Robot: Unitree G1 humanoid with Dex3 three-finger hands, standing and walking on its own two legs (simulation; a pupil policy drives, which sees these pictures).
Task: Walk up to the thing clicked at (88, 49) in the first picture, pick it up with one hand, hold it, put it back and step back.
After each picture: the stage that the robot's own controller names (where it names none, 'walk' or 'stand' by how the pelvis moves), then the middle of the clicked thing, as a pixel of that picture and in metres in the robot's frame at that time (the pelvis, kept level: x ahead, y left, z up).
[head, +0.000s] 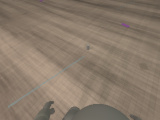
stand; (87, 47) +1.35 +0.10 -0.72
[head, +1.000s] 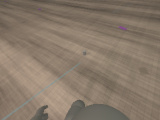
walk; (84, 52) +1.23 +0.23 -0.71
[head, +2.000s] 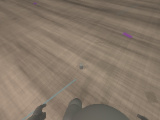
walk; (81, 66) +0.80 +0.20 -0.71
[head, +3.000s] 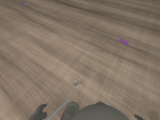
walk; (75, 82) +0.50 +0.18 -0.70
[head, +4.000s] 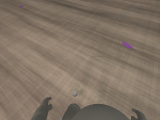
stand; (74, 93) +0.34 +0.19 -0.71
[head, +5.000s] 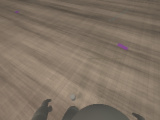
stand; (72, 97) +0.31 +0.21 -0.71
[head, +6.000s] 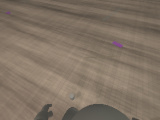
stand; (72, 96) +0.31 +0.22 -0.72
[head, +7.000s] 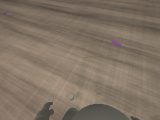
stand; (71, 97) +0.30 +0.23 -0.72
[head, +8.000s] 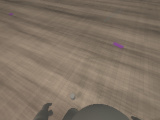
stand; (72, 96) +0.33 +0.21 -0.73
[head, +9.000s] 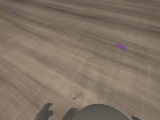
stand; (74, 96) +0.33 +0.19 -0.73
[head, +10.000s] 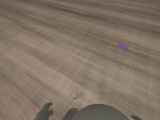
stand; (74, 96) +0.33 +0.19 -0.73
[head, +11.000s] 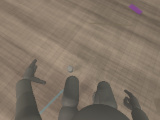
go down; (70, 69) +0.39 +0.20 -0.49
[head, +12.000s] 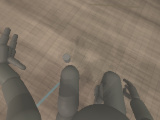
go down; (66, 58) +0.42 +0.24 -0.32
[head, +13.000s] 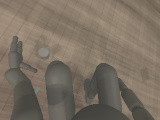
close in; (44, 53) +0.38 +0.28 -0.23
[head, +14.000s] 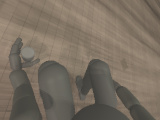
close; (28, 54) +0.38 +0.29 -0.21
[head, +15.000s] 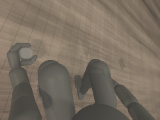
lift; (26, 55) +0.37 +0.29 -0.21
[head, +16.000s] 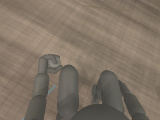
lift; (54, 64) +0.31 +0.27 -0.07
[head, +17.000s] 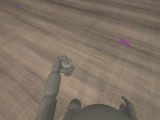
hold; (67, 67) +0.33 +0.17 +0.05
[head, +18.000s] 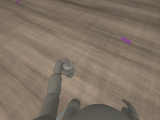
hold; (69, 70) +0.33 +0.17 +0.00
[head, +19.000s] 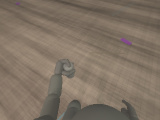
hold; (69, 70) +0.32 +0.17 +0.00
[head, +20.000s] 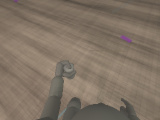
crouch; (69, 71) +0.32 +0.16 -0.01
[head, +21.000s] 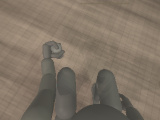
crouch; (57, 51) +0.43 +0.22 -0.10
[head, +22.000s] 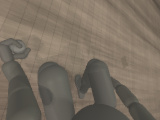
lower; (20, 50) +0.40 +0.32 -0.22
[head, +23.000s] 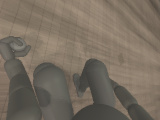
lower; (20, 48) +0.41 +0.31 -0.22
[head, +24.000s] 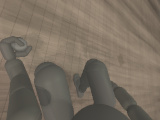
lower; (21, 48) +0.41 +0.31 -0.22
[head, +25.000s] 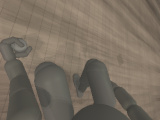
lower; (21, 49) +0.40 +0.31 -0.22
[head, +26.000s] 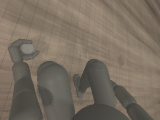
open; (27, 51) +0.39 +0.29 -0.23
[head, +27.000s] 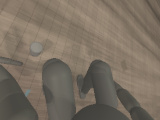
stand; (35, 49) +0.39 +0.27 -0.22
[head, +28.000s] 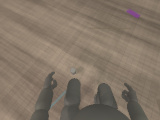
walk; (73, 71) +0.41 +0.19 -0.51
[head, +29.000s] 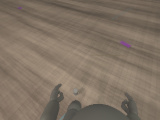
stand; (75, 91) +0.38 +0.17 -0.66
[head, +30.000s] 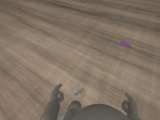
stand; (75, 92) +0.38 +0.17 -0.66
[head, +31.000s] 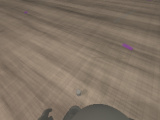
stand; (78, 92) +0.39 +0.16 -0.72
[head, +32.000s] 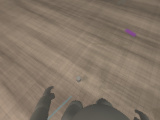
walk; (78, 79) +0.44 +0.14 -0.69
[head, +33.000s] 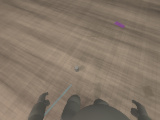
walk; (76, 68) +0.59 +0.18 -0.70
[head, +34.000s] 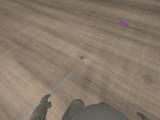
walk; (81, 56) +0.92 +0.20 -0.69
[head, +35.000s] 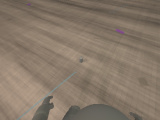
stand; (81, 59) +0.98 +0.19 -0.71
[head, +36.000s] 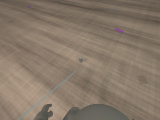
stand; (80, 59) +1.01 +0.21 -0.72
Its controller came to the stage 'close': yes
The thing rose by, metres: 0.71
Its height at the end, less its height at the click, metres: +0.00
